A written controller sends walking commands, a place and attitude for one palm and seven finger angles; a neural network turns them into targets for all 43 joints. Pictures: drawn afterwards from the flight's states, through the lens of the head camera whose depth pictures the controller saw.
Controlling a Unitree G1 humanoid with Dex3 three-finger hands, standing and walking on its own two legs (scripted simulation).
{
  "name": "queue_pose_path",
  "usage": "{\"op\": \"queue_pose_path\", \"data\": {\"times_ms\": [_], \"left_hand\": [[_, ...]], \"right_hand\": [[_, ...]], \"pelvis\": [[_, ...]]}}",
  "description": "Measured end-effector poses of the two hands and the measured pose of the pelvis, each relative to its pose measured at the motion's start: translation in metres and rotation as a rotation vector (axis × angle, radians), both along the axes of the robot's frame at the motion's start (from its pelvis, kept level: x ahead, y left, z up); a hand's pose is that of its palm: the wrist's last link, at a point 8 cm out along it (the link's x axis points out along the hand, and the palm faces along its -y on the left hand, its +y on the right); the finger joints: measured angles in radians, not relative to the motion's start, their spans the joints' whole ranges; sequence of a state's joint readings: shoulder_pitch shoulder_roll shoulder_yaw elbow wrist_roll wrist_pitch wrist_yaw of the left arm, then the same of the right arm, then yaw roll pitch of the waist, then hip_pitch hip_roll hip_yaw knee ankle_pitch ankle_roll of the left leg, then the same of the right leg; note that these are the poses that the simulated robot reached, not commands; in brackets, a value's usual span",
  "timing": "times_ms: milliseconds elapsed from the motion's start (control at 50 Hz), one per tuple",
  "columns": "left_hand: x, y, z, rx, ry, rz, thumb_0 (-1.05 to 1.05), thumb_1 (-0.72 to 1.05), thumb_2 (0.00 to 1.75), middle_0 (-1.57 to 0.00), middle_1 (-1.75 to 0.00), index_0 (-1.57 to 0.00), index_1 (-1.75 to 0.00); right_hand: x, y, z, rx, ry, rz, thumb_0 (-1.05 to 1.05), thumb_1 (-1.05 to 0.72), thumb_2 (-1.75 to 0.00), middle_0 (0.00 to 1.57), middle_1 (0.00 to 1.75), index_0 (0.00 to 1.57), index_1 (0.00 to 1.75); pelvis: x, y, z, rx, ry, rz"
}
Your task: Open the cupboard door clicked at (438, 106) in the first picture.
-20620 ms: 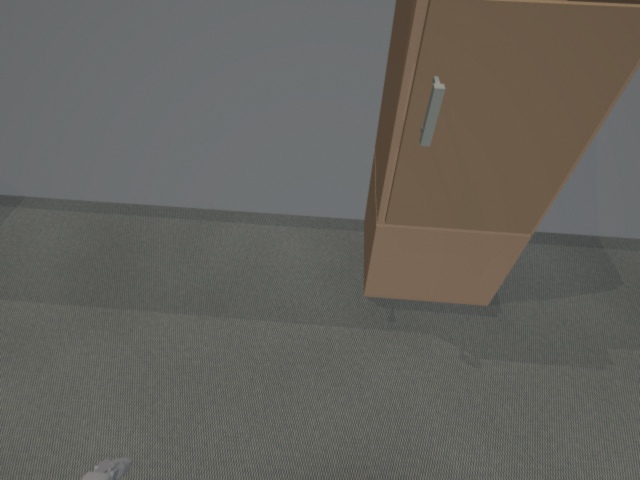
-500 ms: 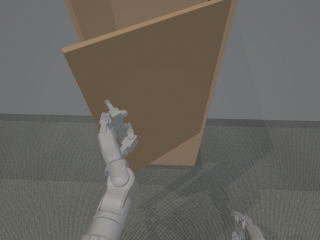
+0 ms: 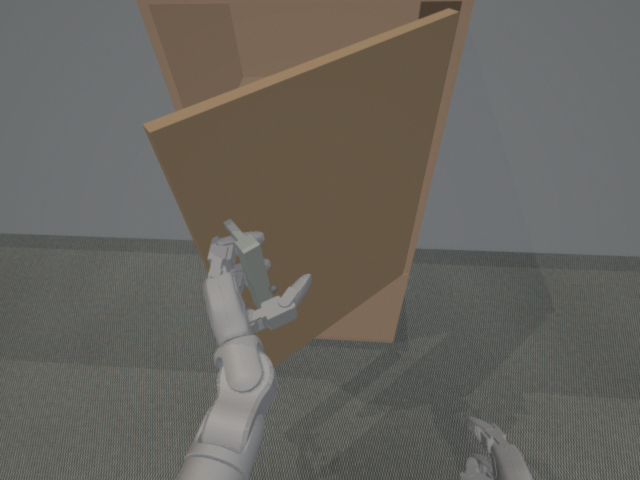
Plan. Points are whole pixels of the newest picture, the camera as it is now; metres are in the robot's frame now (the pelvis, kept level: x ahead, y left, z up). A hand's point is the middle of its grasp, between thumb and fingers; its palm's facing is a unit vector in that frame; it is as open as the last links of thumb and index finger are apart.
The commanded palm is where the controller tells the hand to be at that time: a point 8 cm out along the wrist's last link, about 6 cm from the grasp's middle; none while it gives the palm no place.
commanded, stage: open thumb and fingers to let go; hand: left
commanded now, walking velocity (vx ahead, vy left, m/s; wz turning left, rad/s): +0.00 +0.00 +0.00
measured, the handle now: (248, 267) +0.37 +0.12 +0.07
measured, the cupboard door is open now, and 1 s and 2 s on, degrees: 42 44 42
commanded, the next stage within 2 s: slide the hand sideways off the handle in 0.44 s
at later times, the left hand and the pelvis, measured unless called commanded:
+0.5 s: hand (278, 293) +0.32 +0.07 +0.08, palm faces +0.34 -0.94 -0.02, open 14.9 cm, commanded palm +0.28 +0.11 +0.07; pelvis -0.01 +0.02 +0.00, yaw +0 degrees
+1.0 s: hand (270, 320) +0.29 +0.08 +0.07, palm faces -0.11 -0.99 +0.00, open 16.2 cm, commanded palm +0.26 +0.15 +0.07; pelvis -0.02 +0.03 +0.00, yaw -1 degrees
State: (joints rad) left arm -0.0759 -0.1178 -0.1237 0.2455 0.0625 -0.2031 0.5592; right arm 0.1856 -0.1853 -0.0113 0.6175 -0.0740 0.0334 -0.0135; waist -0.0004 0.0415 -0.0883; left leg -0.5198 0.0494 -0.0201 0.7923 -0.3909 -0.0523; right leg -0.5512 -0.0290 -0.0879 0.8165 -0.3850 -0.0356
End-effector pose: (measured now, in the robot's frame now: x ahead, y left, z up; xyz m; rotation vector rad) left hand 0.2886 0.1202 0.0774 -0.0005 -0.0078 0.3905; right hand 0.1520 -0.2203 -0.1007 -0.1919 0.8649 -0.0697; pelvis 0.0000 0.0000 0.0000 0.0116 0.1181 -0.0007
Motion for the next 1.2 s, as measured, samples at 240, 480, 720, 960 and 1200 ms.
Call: {"op": "queue_pose_path", "data": {"times_ms": [240, 480, 720, 960, 1200], "left_hand": [[-0.001, -0.007, -0.003, 0.023, 0.003, -0.04, 0.0, -0.41, 0.33, -0.29, -1.08, -0.28, -1.09], [-0.003, -0.005, -0.001, 0.024, 0.01, -0.041, -0.01, -0.49, 0.3, -0.34, -0.69, -0.3, -0.73], [-0.01, 0.015, -0.004, 0.152, -0.036, -0.446, -0.01, -0.49, 0.3, -0.29, -0.44, -0.16, -0.46], [-0.012, 0.011, -0.005, 0.0, -0.008, -0.508, -0.01, -0.5, 0.29, -0.18, -0.34, -0.18, -0.34], [-0.026, 0.035, -0.009, 0.03, 0.002, -0.514, -0.01, -0.5, 0.3, -0.22, -0.33, -0.2, -0.33]], "right_hand": [[-0.009, 0.011, -0.003, 0.009, 0.009, -0.008, 0.01, -0.91, -0.9, 0.2, 0.3, 0.2, 0.3], [-0.009, 0.022, -0.003, 0.013, 0.002, 0.007, 0.01, -0.91, -0.9, 0.2, 0.3, 0.2, 0.3], [-0.019, 0.023, -0.004, -0.004, -0.021, 0.014, 0.01, -0.91, -0.9, 0.2, 0.3, 0.2, 0.3], [-0.031, 0.028, 0.01, 0.023, -0.077, -0.017, 0.01, -0.91, -0.9, 0.2, 0.3, 0.2, 0.3], [-0.011, 0.024, 0.017, 0.016, -0.093, -0.023, 0.01, -0.91, -0.9, 0.21, 0.3, 0.2, 0.3]], "pelvis": [[-0.003, 0.01, -0.003, -0.005, 0.002, -0.007], [-0.009, 0.016, -0.005, -0.011, -0.003, -0.004], [-0.021, 0.021, -0.008, -0.011, -0.019, 0.011], [-0.021, 0.029, -0.002, -0.003, -0.032, -0.02], [-0.009, 0.025, 0.0, -0.007, -0.03, -0.032]]}}
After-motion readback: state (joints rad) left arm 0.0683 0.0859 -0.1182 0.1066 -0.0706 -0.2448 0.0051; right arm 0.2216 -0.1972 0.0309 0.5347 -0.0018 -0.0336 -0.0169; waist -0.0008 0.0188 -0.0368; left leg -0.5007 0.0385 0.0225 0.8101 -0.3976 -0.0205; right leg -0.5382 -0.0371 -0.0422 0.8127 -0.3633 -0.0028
